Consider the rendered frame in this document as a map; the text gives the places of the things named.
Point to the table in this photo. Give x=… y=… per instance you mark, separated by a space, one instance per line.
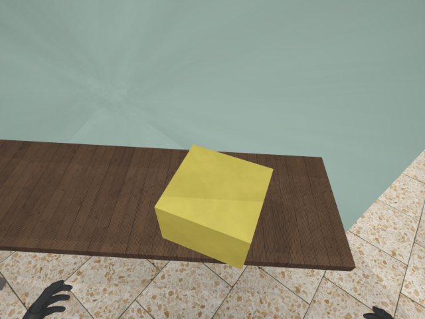
x=96 y=200

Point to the carton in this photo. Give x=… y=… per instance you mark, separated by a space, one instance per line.
x=212 y=204

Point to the robot left hand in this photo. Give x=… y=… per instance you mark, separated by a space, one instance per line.
x=38 y=310

